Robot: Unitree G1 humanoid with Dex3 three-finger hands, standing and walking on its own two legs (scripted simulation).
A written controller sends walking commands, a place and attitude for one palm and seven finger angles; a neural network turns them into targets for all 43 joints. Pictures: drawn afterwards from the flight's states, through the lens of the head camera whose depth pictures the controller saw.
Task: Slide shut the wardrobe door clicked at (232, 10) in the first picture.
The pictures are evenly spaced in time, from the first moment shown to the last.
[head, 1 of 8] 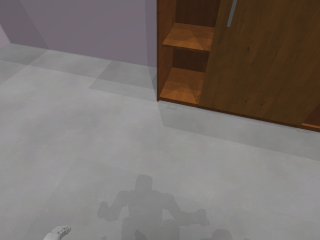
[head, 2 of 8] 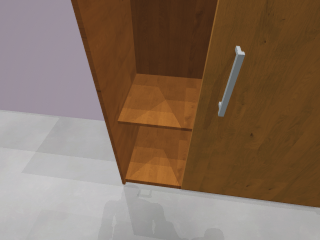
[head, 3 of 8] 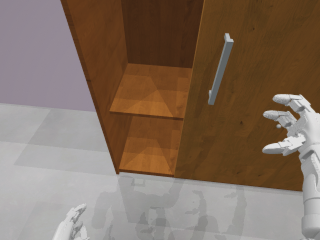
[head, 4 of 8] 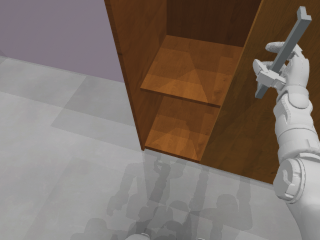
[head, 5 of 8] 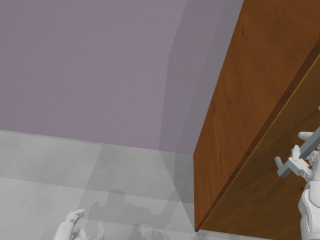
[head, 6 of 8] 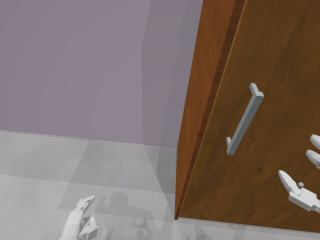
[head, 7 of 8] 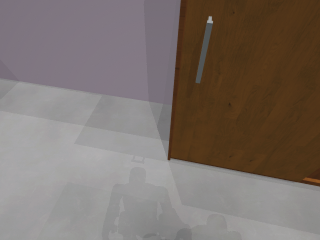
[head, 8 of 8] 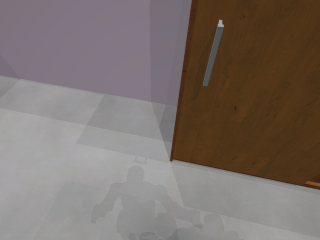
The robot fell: no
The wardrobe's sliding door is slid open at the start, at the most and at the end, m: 0.37 0.37 0.00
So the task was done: yes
